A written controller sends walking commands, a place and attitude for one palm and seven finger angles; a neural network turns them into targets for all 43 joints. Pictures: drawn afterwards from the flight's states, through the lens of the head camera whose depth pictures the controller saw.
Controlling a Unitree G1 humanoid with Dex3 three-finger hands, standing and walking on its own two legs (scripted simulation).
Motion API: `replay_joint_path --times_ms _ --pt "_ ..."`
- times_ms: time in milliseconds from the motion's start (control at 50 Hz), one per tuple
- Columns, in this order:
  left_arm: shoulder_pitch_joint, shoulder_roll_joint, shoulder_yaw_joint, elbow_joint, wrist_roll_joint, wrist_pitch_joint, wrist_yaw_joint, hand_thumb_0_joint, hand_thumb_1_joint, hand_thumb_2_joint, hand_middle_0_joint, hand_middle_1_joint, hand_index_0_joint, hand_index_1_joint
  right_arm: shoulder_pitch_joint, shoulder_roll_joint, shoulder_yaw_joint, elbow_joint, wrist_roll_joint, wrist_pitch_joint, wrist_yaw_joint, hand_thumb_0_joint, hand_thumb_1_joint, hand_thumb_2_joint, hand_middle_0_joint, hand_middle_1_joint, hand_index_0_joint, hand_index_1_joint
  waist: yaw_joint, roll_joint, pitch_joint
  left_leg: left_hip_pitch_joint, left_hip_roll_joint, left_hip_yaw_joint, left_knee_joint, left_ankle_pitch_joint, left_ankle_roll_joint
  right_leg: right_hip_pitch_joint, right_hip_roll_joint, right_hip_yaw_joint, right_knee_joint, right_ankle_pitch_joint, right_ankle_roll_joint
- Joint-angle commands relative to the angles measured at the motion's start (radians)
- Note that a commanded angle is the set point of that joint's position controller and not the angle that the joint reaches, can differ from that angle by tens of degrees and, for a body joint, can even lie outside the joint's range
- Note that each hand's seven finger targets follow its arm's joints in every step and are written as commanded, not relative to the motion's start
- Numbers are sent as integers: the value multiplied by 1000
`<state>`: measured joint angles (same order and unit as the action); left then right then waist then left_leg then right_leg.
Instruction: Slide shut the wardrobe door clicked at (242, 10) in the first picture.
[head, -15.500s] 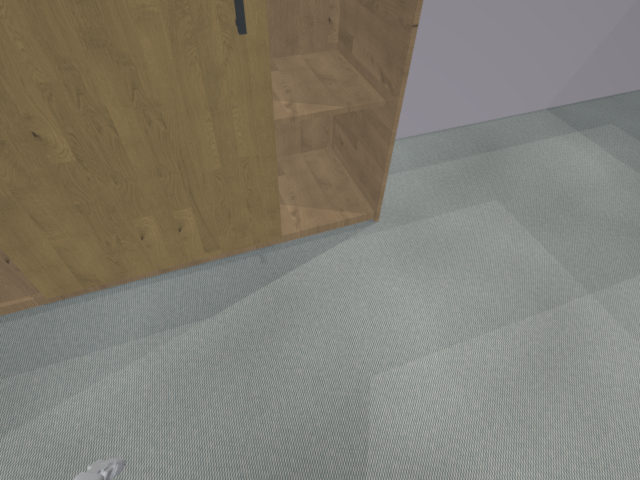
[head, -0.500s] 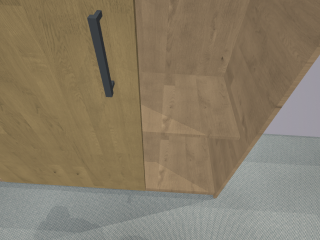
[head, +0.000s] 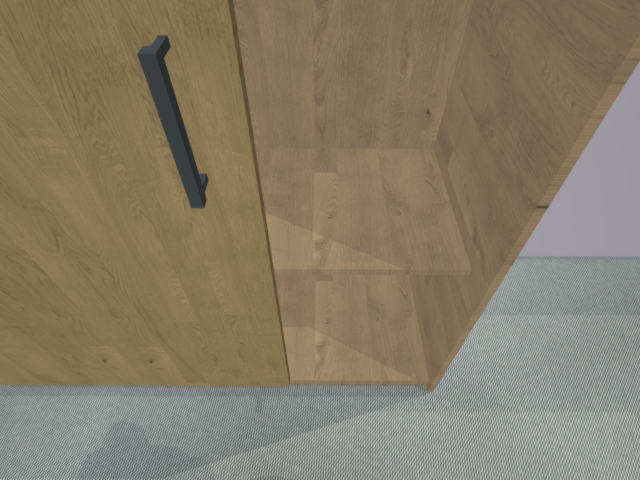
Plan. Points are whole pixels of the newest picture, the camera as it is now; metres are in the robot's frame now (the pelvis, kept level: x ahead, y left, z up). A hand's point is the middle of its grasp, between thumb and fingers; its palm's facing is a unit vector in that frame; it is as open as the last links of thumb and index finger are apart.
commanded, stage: come to a stop and stand still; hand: left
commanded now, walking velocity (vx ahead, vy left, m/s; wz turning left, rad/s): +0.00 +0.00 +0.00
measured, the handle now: (182, 131) +0.46 +0.20 +0.20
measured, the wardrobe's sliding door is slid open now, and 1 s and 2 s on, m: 0.43 0.43 0.43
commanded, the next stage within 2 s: look again from close up in 1.90 s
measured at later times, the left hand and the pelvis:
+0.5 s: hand out of the picture -0.05 +0.11 -0.17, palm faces +0.08 -0.99 -0.14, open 7.3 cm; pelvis -0.01 -0.03 +0.00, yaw +1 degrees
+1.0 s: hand out of the picture -0.05 +0.10 -0.18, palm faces +0.08 -0.98 -0.16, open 7.3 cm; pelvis -0.02 -0.04 +0.00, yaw +1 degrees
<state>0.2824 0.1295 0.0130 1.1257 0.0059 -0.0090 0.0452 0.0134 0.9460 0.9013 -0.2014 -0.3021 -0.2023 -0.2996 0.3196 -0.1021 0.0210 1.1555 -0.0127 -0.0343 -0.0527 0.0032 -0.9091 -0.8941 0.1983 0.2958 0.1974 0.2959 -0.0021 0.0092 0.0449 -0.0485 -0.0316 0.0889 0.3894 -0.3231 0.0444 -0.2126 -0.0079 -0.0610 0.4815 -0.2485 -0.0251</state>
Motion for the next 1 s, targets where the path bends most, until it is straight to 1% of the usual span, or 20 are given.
replay_joint_path --times_ms 0,80,160,180,260,280,300,480,600,660,700,720,740,800,860,900,920,940,960,980 --pt "84 61 -2 -12 4 -13 -5 0 900 900 -200 -300 -200 -300 102 -78 -14 1 3 -7 0 0 -900 -900 200 300 200 300 5 -9 35 -107 140 -120 -79 268 2 67 -101 114 -64 285 -36" --pt "92 60 -6 -5 4 -14 -6 0 900 900 -200 -300 -200 -300 104 -73 -11 9 4 -3 3 0 -900 -900 200 300 200 300 5 -4 54 -122 139 -119 -93 191 1 57 -98 117 -91 230 -39" --pt "107 58 -9 3 4 -18 -7 0 900 900 -200 -300 -200 -300 106 -72 -9 11 5 -4 4 0 -900 -900 200 300 200 300 5 12 55 -120 135 -117 -90 172 -3 47 -102 123 -103 218 -43" --pt "107 61 -10 3 4 -17 -7 0 900 900 -200 -300 -200 -300 111 -70 -8 10 6 0 4 0 -900 -900 200 300 200 300 5 0 64 -132 135 -118 -91 147 -3 50 -98 124 -114 194 -43" --pt "121 54 -10 6 3 -21 -8 0 900 900 -200 -300 -200 -300 119 -67 -7 11 5 -1 5 0 -900 -900 200 300 200 300 5 5 61 -135 129 -116 -88 123 -6 40 -101 135 -130 164 -46" --pt "119 57 -11 6 5 -21 -8 0 900 900 -200 -300 -200 -300 118 -65 -7 11 7 1 6 0 -900 -900 200 300 200 300 4 -17 69 -142 129 -115 -88 112 -5 41 -99 130 -136 154 -44" --pt "124 53 -11 7 4 -22 -7 0 900 900 -200 -300 -200 -300 119 -66 -7 10 6 1 6 0 -900 -900 200 300 200 300 5 -16 74 -146 125 -114 -85 106 -6 34 -102 134 -139 143 -44" --pt "140 48 -9 3 3 -26 -6 0 900 900 -200 -300 -200 -300 140 -50 -8 12 6 6 8 0 -900 -900 200 300 200 300 7 -4 72 -158 119 -107 -74 82 -11 27 -98 148 -170 82 -46" --pt "145 50 -5 -1 3 -28 -5 0 900 900 -200 -300 -200 -300 155 -43 -9 10 5 7 9 0 -900 -900 200 300 200 300 6 -35 72 -176 111 -100 -61 78 -16 39 -102 152 -178 76 -39" --pt "153 52 -3 -2 2 -30 -4 0 900 900 -200 -300 -200 -300 164 -39 -7 11 4 6 8 0 -900 -900 200 300 200 300 8 -27 54 -174 109 -96 -53 89 -17 52 -107 156 -182 98 -34" --pt "152 52 -4 -3 2 -29 -4 0 900 900 -200 -300 -200 -300 160 -39 -7 11 5 9 8 0 -900 -900 200 300 200 300 9 -21 78 -185 106 -96 -51 82 -19 42 -106 156 -185 91 -30" --pt "152 51 -2 -3 1 -29 -4 0 900 900 -200 -300 -200 -300 167 -36 -7 13 3 10 8 0 -900 -900 200 300 200 300 7 -26 74 -187 107 -96 -49 80 -20 42 -104 159 -187 76 -31" --pt "150 51 -2 -3 1 -28 -5 0 900 900 -200 -300 -200 -300 169 -36 -7 13 3 10 8 0 -900 -900 200 300 200 300 7 -11 82 -188 108 -98 -53 81 -20 34 -105 155 -188 61 -35" --pt "151 51 -1 -5 2 -28 -5 0 900 900 -200 -300 -200 -300 174 -37 -7 10 3 10 8 0 -900 -900 200 300 200 300 8 -15 75 -193 108 -100 -51 82 -19 41 -101 156 -192 51 -31" --pt "151 50 -1 -4 1 -28 -7 0 900 900 -200 -300 -200 -300 174 -36 -5 9 2 8 7 0 -900 -900 200 300 200 300 10 5 74 -188 111 -104 -54 96 -19 38 -101 148 -184 59 -38" --pt "155 47 -1 -4 1 -28 -7 0 900 900 -200 -300 -200 -300 174 -38 -7 6 3 8 7 0 -900 -900 200 300 200 300 10 3 68 -187 111 -103 -54 94 -19 40 -100 146 -184 63 -36" --pt "197 122 14 18 12 -47 38 0 900 900 -200 -300 -200 -300 35 -115 -37 -57 8 -3 13 0 -900 -900 200 300 200 300 42 -51 106 -284 102 9 168 -4 -64 62 -155 195 -139 770 104" --pt "174 155 26 -33 12 -48 33 0 900 900 -200 -300 -200 -300 139 -62 -40 -100 10 21 5 0 -900 -900 200 300 200 300 -26 -42 -45 -266 75 -51 244 -157 -47 136 -239 268 -165 660 89" --pt "134 130 19 -46 12 -49 25 0 900 900 -200 -300 -200 -300 141 -55 -38 -95 8 22 7 0 -900 -900 200 300 200 300 -29 48 -45 -243 82 -62 247 -153 -40 83 -237 239 -176 482 9" --pt "112 127 16 -43 11 -46 20 0 900 900 -200 -300 -200 -300 139 -33 -32 -98 9 25 15 0 -900 -900 200 300 200 300 -36 39 -91 -199 87 -56 221 -105 -35 53 -227 212 -179 265 -68"
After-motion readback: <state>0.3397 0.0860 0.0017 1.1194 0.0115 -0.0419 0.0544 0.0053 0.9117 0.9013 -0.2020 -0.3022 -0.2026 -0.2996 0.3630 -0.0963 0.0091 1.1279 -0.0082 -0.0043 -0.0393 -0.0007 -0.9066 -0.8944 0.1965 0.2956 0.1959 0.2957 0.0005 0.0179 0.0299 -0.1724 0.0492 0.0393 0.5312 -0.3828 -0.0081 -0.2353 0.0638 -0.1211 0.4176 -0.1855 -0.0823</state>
